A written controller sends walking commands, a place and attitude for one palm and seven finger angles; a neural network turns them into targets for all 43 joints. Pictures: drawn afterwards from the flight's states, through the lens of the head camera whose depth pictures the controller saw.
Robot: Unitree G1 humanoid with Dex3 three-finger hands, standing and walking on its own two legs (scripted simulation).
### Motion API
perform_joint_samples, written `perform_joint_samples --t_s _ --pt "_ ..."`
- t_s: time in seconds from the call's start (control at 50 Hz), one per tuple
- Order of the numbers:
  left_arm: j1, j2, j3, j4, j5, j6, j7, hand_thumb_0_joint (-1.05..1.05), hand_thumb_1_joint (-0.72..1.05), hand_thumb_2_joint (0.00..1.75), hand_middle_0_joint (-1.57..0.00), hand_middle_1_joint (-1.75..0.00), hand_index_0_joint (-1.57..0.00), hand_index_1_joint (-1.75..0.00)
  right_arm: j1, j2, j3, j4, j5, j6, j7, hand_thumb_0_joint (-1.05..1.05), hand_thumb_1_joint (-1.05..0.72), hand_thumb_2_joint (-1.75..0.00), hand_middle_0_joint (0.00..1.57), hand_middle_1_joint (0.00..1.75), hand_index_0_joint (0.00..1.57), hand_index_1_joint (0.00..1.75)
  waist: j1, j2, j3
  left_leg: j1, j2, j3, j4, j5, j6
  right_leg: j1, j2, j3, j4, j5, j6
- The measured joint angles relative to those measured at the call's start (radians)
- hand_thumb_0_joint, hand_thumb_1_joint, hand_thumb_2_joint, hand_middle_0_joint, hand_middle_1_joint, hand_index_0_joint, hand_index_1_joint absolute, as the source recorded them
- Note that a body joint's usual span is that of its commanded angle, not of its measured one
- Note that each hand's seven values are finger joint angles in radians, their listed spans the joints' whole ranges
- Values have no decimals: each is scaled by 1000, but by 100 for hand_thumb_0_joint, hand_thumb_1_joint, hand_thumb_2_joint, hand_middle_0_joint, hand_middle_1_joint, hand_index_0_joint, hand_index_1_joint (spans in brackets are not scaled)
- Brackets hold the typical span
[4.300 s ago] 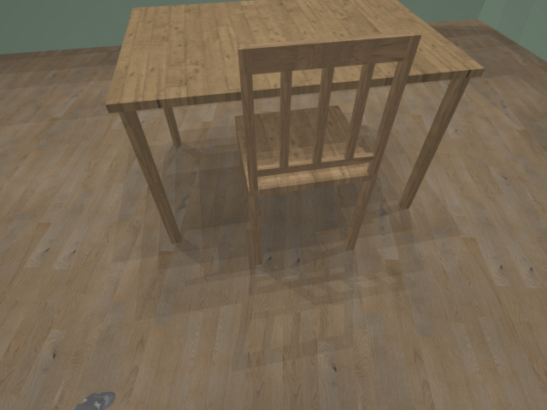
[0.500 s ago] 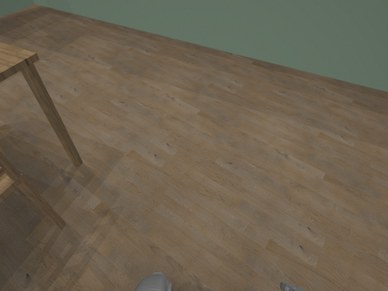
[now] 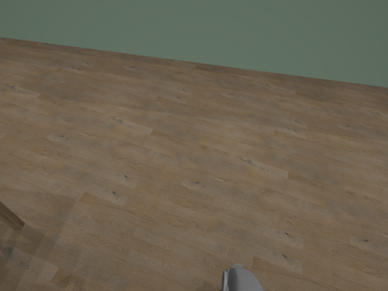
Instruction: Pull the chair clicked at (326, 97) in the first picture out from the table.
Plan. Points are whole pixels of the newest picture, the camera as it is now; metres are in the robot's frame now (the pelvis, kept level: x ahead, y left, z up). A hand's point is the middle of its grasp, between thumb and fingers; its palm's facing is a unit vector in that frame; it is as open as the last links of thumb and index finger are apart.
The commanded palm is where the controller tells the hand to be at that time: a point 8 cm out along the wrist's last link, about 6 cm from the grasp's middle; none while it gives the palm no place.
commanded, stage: turn to face it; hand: left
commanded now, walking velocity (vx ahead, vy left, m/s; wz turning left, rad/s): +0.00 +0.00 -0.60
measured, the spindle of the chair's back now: out of the picture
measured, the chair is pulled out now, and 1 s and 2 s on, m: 0.00 0.00 0.00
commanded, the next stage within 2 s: none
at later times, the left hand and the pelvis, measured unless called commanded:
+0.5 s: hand (137, 251) +0.24 +0.15 -0.17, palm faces +0.09 -0.98 -0.17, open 7.2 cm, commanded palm none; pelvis +0.12 -0.02 -0.01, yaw +5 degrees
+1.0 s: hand out of the picture +0.13 +0.22 -0.17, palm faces +0.39 -0.87 -0.30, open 7.4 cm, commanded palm none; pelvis +0.13 -0.01 -0.01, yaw +21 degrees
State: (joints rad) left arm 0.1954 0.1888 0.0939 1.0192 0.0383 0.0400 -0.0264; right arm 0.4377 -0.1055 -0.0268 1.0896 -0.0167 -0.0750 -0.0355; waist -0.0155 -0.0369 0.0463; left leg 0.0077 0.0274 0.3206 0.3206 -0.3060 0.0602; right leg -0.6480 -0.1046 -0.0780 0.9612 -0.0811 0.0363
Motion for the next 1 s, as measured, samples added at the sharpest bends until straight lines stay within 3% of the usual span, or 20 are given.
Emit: perform_joint_samples --t_s 0.14,0.18,0.2,0.24,0.28,0.34,0.46,0.56,0.6,0.62,0.68,0.72,0.78,0.9,1.0 --pt "-107 -7 -18 -42 -2 -13 4 0 92 90 -19 -30 -19 -29 59 25 8 26 -13 19 2 0 -91 -90 20 30 20 30 -57 35 57 34 50 54 85 -118 -48 115 63 -80 -243 -110 -47" --pt "-126 -11 -32 -50 2 -41 11 0 92 90 -19 -30 -19 -29 81 31 10 43 -7 25 4 0 -91 -90 20 30 20 30 -65 37 59 14 76 51 190 -164 -64 202 87 -100 -354 -55 -63" --pt "-130 -9 -39 -52 3 -61 15 0 92 90 -19 -30 -19 -29 96 40 11 53 1 29 7 1 -90 -90 20 30 20 30 -66 22 48 -26 82 35 298 -177 -71 243 81 -100 -395 -23 -95" --pt "-146 -26 -50 -45 -8 -92 29 0 92 90 -19 -30 -19 -29 79 40 10 67 16 49 7 1 -90 -90 20 30 20 30 -68 33 54 -157 91 -91 598 -239 -83 249 81 -114 -344 -120 -131" --pt "-152 -47 -67 -39 -14 -95 37 0 92 90 -19 -30 -19 -29 47 36 6 65 21 67 4 1 -90 -90 20 30 20 30 -71 48 56 -268 85 -195 795 -239 -91 283 78 -137 -340 -162 -128" --pt "-134 -72 -76 -29 -18 -88 48 0 91 90 -20 -30 -20 -29 -23 24 -4 40 12 92 6 1 -91 -90 20 30 20 30 -61 48 39 -398 93 -249 891 -182 -105 332 70 -151 -391 -153 -107" --pt "-115 -69 -49 -42 -14 -61 62 -3 93 90 -18 -29 -20 -30 -148 -17 -27 -51 -1 111 20 0 -91 -90 20 30 19 30 -47 48 0 -510 111 -251 754 -90 -125 375 33 -197 -450 -141 -87" --pt "-93 -33 -31 -56 -3 -32 56 -2 92 90 -19 -29 -20 -30 -198 -68 -45 -99 -7 118 33 1 -93 -90 20 30 19 30 -17 27 -3 -446 101 -213 545 -92 -124 373 -20 -240 -389 -184 -53" --pt "-75 -13 -22 -64 -6 -23 53 -2 92 90 -19 -29 -20 -30 -205 -86 -49 -122 -9 111 39 1 -93 -90 20 30 19 30 -8 18 1 -389 89 -203 418 -30 -121 357 -47 -256 -326 -220 -34" --pt "-64 -1 -18 -68 -10 -15 51 -1 92 90 -19 -29 -20 -30 -206 -94 -51 -133 -10 104 40 1 -92 -90 20 30 19 30 -6 12 -1 -379 76 -207 381 3 -92 338 -64 -259 -278 -247 -23" --pt "-45 44 0 -67 -11 18 51 -1 92 90 -19 -29 -20 -29 -223 -90 -45 -152 -15 88 36 1 -92 -90 20 30 19 30 2 -13 19 -400 49 -214 407 -23 -33 220 -34 -114 -5 -428 20" --pt "-40 64 10 -60 -9 28 48 0 92 90 -19 -29 -19 -29 -221 -85 -38 -160 -14 85 29 1 -92 -90 20 30 19 30 3 -12 25 -390 35 -231 359 0 -31 158 -3 -46 140 -394 33" --pt "-31 78 12 -62 -10 25 41 0 92 90 -19 -29 -19 -29 -219 -82 -29 -160 -9 87 24 1 -91 -90 20 30 20 30 11 -4 32 -361 10 -256 261 61 -29 116 15 13 216 -308 52" --pt "-14 77 2 -71 -20 27 44 0 92 90 -19 -30 -19 -29 -222 -86 -27 -161 -6 96 28 1 -90 -90 20 30 20 30 10 29 25 -331 -24 -313 158 130 -30 165 30 61 84 -306 72" --pt "-33 55 -11 -91 -27 23 49 0 92 90 -19 -30 -19 -29 -234 -98 -35 -163 -8 113 35 1 -90 -89 21 30 20 30 -4 60 25 -351 -42 -376 165 149 -53 257 58 70 -130 -349 62"
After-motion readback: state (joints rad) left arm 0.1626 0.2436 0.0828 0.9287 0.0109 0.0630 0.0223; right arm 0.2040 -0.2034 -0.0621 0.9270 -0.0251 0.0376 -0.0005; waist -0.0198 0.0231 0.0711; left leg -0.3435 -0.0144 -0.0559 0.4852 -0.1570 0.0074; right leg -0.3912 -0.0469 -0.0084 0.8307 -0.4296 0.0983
